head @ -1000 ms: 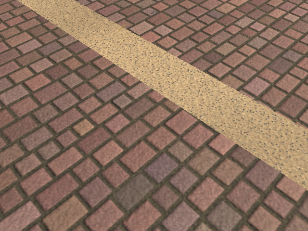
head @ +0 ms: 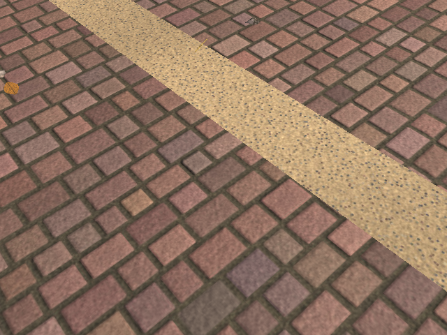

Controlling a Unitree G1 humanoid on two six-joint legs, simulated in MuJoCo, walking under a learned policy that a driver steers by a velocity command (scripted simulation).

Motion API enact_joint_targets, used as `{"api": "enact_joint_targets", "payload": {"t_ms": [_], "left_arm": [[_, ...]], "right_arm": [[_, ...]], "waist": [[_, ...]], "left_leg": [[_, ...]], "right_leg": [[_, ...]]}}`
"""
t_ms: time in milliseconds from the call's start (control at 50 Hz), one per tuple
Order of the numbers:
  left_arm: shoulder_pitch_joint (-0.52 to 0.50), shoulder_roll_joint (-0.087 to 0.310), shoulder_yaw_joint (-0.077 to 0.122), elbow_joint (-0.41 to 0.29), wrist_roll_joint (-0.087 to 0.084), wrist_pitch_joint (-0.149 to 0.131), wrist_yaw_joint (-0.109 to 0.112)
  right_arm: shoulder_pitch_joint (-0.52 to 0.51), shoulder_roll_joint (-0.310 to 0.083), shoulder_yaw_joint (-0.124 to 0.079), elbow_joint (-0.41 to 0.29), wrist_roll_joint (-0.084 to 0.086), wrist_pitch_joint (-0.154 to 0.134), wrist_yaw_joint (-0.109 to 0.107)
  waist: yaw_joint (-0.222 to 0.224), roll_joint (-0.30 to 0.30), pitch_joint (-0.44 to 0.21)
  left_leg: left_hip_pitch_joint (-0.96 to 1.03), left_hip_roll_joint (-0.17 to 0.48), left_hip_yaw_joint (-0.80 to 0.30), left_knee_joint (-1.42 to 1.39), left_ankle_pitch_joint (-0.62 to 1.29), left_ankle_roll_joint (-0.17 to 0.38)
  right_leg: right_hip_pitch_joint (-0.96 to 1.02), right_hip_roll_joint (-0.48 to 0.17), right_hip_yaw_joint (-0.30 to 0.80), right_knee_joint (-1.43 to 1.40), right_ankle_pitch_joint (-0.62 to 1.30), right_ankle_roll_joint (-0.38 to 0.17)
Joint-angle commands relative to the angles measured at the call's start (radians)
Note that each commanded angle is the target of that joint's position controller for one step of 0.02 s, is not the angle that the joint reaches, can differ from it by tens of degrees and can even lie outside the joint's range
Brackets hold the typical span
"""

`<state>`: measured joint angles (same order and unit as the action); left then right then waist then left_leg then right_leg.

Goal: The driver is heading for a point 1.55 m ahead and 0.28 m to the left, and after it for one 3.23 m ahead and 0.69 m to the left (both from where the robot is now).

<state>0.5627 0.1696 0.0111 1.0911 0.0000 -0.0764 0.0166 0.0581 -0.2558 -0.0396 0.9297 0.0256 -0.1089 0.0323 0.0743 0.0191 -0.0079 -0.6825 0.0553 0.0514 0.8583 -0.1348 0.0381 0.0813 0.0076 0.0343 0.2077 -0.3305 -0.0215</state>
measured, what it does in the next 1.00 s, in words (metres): walks ahead: left foot, then right foot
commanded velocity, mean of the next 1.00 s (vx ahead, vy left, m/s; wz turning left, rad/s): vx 0.49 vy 0.00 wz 0.00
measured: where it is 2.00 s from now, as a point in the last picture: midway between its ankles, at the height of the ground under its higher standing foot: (253, 166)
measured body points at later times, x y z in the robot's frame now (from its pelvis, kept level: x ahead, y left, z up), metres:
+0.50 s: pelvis +0.28 +0.05 +0.01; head +0.29 +0.05 +0.46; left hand +0.44 +0.31 -0.10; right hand +0.26 -0.21 -0.14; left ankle +0.23 +0.13 -0.74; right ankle +0.46 -0.13 -0.67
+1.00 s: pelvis +0.57 -0.02 +0.01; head +0.59 -0.02 +0.46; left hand +0.59 +0.25 -0.12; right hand +0.71 -0.28 -0.11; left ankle +0.70 +0.16 -0.67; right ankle +0.55 -0.10 -0.74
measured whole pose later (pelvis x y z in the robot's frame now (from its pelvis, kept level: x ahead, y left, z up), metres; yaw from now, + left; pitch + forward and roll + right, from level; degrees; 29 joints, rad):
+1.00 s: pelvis +0.57 -0.02 +0.01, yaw +0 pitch +1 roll -1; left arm 0.34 0.23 0.06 0.96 0.00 -0.10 -0.02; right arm 0.14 -0.28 -0.06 0.90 0.01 -0.07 0.00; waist 0.04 0.04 0.00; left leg -0.68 0.14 -0.04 0.89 -0.09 0.02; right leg -0.10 0.06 -0.07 0.23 -0.16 -0.06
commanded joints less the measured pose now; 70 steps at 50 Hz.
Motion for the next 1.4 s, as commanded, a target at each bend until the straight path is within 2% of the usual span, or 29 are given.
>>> {"api": "enact_joint_targets", "payload": {"t_ms": [20,100,140,160,180,200,220,260,340,420,600,660,700,720,740,760,780,820,900,1040,1120,1200,1240,1260,1280,1300,1320,1340,1400], "left_arm": [[0.001,0.195,0.035,-0.052,-0.011,-0.018,0.015],[-0.012,0.216,0.053,-0.049,-0.015,-0.01,0.013],[-0.039,0.209,0.05,-0.07,0.004,0.007,0.009],[0.003,0.137,0.03,-0.097,0.019,0.003,0.001],[0.103,0.001,-0.004,-0.084,0.001,-0.021,-0.008],[0.005,0.108,0.023,-0.099,-0.029,-0.045,-0.014],[-0.11,0.163,0.037,-0.134,-0.049,-0.057,-0.014],[-0.182,0.166,0.053,-0.149,-0.029,-0.052,0.003],[-0.17,0.119,0.06,-0.165,-0.022,-0.01,0.01],[-0.359,0.137,0.068,-0.235,-0.003,-0.013,0.006],[-0.649,0.121,0.042,-0.339,-0.021,-0.035,-0.046],[-0.585,0.167,0.057,-0.342,-0.023,-0.043,-0.057],[-0.286,0.258,0.101,-0.259,-0.018,-0.044,-0.048],[-0.117,0.365,0.127,-0.228,0.007,-0.041,-0.04],[-0.077,0.334,0.119,-0.208,-0.006,-0.033,-0.043],[-0.141,0.26,0.093,-0.218,-0.013,-0.032,-0.042],[-0.232,0.223,0.081,-0.24,-0.009,-0.031,-0.037],[-0.349,0.161,0.06,-0.255,0.005,-0.036,-0.044],[-0.329,0.187,0.069,-0.222,0.004,-0.046,-0.045],[-0.223,0.223,0.075,-0.174,-0.008,-0.032,-0.014],[-0.152,0.231,0.08,-0.132,-0.018,-0.017,-0.01],[-0.173,0.254,0.091,-0.124,-0.021,0.004,-0.002],[-0.201,0.231,0.081,-0.136,-0.014,0.014,-0.001],[-0.179,0.194,0.062,-0.162,0.007,0.014,0.0],[-0.056,0.06,0.027,-0.157,-0.002,-0.01,-0.013],[-0.13,0.175,0.051,-0.151,-0.028,-0.033,-0.017],[-0.227,0.221,0.063,-0.182,-0.047,-0.048,-0.02],[-0.275,0.218,0.063,-0.191,-0.043,-0.051,-0.012],[-0.27,0.176,0.073,-0.187,-0.018,-0.022,-0.005]], "right_arm": [[-0.188,-0.008,0.016,-0.123,0.003,-0.002,0.008],[-0.101,-0.104,-0.019,-0.131,0.006,0.0,0.006],[0.202,-0.173,-0.06,-0.045,0.014,0.01,-0.006],[0.356,-0.251,-0.079,-0.015,-0.008,0.018,-0.016],[0.392,-0.26,-0.07,0.004,-0.023,0.017,-0.001],[0.315,-0.173,-0.048,0.001,-0.013,0.012,0.002],[0.217,-0.13,-0.036,-0.017,-0.007,0.006,0.002],[0.095,-0.087,-0.021,-0.037,-0.03,-0.007,0.011],[0.128,-0.074,-0.013,0.003,-0.028,-0.015,0.005],[0.215,-0.122,-0.022,0.025,-0.03,-0.007,-0.026],[0.392,-0.148,-0.029,0.076,-0.008,0.028,-0.042],[0.369,-0.171,-0.039,0.072,-0.009,0.044,-0.045],[0.336,-0.144,-0.026,0.049,-0.019,0.051,-0.044],[0.421,-0.053,0.003,0.021,-0.03,0.037,-0.037],[0.461,-0.006,0.021,0.04,-0.016,0.011,-0.029],[0.369,-0.121,-0.009,0.02,0.011,-0.01,-0.025],[0.275,-0.145,-0.015,-0.011,0.025,-0.022,-0.025],[0.223,-0.127,-0.027,-0.014,-0.001,-0.008,-0.037],[0.252,-0.063,-0.024,-0.013,-0.01,0.033,-0.042],[-0.013,-0.044,-0.019,-0.092,-0.016,0.024,-0.027],[-0.117,-0.052,-0.014,-0.132,-0.007,0.018,-0.009],[-0.079,-0.096,-0.028,-0.142,-0.005,0.005,0.008],[0.18,-0.168,-0.07,-0.063,-0.009,0.004,-0.001],[0.362,-0.249,-0.091,-0.029,-0.021,0.008,-0.011],[0.397,-0.29,-0.097,-0.007,-0.021,0.011,-0.003],[0.367,-0.192,-0.069,-0.019,-0.011,0.008,-0.001],[0.282,-0.151,-0.057,-0.037,-0.011,0.005,-0.005],[0.203,-0.133,-0.049,-0.055,-0.018,0.003,-0.006],[0.156,-0.068,-0.031,-0.048,-0.038,-0.005,0.003]], "waist": [[-0.02,-0.143,0.161],[-0.105,-0.17,0.072],[-0.246,-0.171,-0.115],[-0.248,0.017,-0.265],[-0.186,0.282,-0.422],[-0.188,0.195,-0.272],[-0.163,0.114,-0.11],[-0.092,-0.01,-0.015],[-0.034,0.052,0.035],[-0.072,0.013,0.075],[-0.16,0.017,0.11],[-0.1,0.058,0.058],[0.044,0.055,-0.138],[0.046,-0.12,-0.325],[0.038,-0.281,-0.442],[0.043,-0.207,-0.313],[0.023,-0.157,-0.183],[-0.047,-0.058,-0.046],[-0.102,-0.076,0.006],[-0.035,-0.072,0.065],[-0.006,-0.074,0.097],[-0.058,-0.1,0.057],[-0.183,-0.087,-0.103],[-0.228,0.052,-0.258],[-0.152,0.312,-0.365],[-0.186,0.192,-0.309],[-0.174,0.141,-0.175],[-0.142,0.047,-0.106],[-0.076,0.05,-0.034]], "left_leg": [[0.132,-0.039,0.029,-0.208,0.139,-0.007],[0.275,-0.083,0.025,-0.302,0.1,0.051],[0.674,-0.075,0.003,-0.289,0.084,0.105],[1.008,0.161,-0.321,-0.303,-0.042,0.188],[1.148,0.356,-0.808,-0.515,-0.255,0.319],[1.024,0.303,-0.805,-0.596,-0.318,0.266],[0.842,0.278,-0.624,-0.606,-0.242,0.223],[0.555,0.2,-0.401,-0.657,-0.027,0.184],[0.412,0.149,-0.255,-0.755,-0.013,0.207],[0.477,0.154,-0.215,-0.78,0.052,0.207],[0.709,0.182,-0.141,-0.694,0.148,0.159],[0.775,0.204,-0.139,-0.576,0.399,0.13],[0.651,0.117,-0.066,-0.224,0.584,0.079],[0.28,0.001,-0.01,0.174,0.239,0.015],[0.048,-0.123,-0.101,0.415,-0.407,-0.011],[-0.06,-0.055,-0.178,0.503,-0.399,0.012],[-0.084,-0.002,-0.147,0.492,-0.317,0.025],[0.011,0.075,-0.124,0.353,-0.181,0.024],[0.07,0.101,-0.111,0.226,-0.099,-0.007],[0.043,0.057,-0.059,-0.197,0.243,-0.028],[0.012,0.039,-0.063,-0.3,0.216,-0.011],[0.117,0.002,-0.04,-0.351,0.072,0.037],[0.494,-0.044,-0.001,-0.36,0.079,0.085],[0.804,0.158,-0.243,-0.342,0.086,0.153],[1.087,0.341,-0.723,-0.493,-0.136,0.307],[1.049,0.313,-0.744,-0.555,-0.246,0.267],[0.922,0.285,-0.595,-0.568,-0.197,0.222],[0.778,0.253,-0.485,-0.592,-0.086,0.201],[0.552,0.173,-0.302,-0.663,0.137,0.177]], "right_leg": [[-0.226,-0.194,0.088,-0.164,0.335,-0.145],[-0.033,-0.241,0.049,0.032,0.826,-0.097],[-0.144,-0.185,0.003,0.412,0.965,-0.048],[-0.44,-0.088,-0.028,0.766,0.567,-0.016],[-0.659,0.072,0.071,1.068,-0.216,0.012],[-0.758,0.012,0.125,1.185,-0.2,-0.013],[-0.799,-0.041,0.082,1.181,-0.107,-0.031],[-0.684,-0.126,0.054,1.088,0.042,-0.043],[-0.642,-0.17,0.039,0.95,0.089,-0.029],[-0.797,-0.18,0.028,0.717,0.298,0.009],[-0.775,-0.097,-0.029,0.329,0.383,-0.006],[-0.641,-0.052,-0.057,0.286,0.265,-0.048],[-0.203,-0.04,-0.06,0.296,0.292,-0.115],[0.235,-0.305,0.316,0.311,0.256,-0.251],[0.388,-0.435,0.704,0.14,0.115,-0.347],[0.296,-0.393,0.62,0.108,0.055,-0.289],[0.142,-0.355,0.462,0.09,0.11,-0.248],[-0.128,-0.267,0.263,0.011,0.256,-0.201],[-0.266,-0.236,0.143,-0.078,0.349,-0.225],[-0.228,-0.186,0.013,-0.113,0.35,-0.179],[-0.096,-0.238,0.021,-0.073,0.342,-0.173],[0.004,-0.278,0.028,0.046,0.548,-0.14],[-0.083,-0.195,-0.038,0.353,0.763,-0.093],[-0.305,-0.122,-0.089,0.69,0.454,-0.054],[-0.684,0.062,-0.025,0.994,-0.219,-0.002],[-0.798,0.01,0.094,1.108,-0.251,-0.021],[-0.855,-0.04,0.073,1.113,-0.158,-0.039],[-0.815,-0.094,0.046,1.068,-0.059,-0.04],[-0.671,-0.155,0.042,0.95,0.046,-0.036]]}}
Next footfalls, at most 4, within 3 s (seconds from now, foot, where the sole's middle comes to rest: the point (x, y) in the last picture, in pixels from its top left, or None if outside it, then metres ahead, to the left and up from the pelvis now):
0.14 left None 0.27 0.13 -0.78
0.70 right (291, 305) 0.59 -0.10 -0.78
1.24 left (219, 217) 0.90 0.14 -0.78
1.80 right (284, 153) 1.22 -0.10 -0.78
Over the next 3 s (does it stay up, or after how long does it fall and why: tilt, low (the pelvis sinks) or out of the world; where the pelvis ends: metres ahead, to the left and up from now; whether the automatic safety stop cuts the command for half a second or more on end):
stays up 1.69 0.16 -0.01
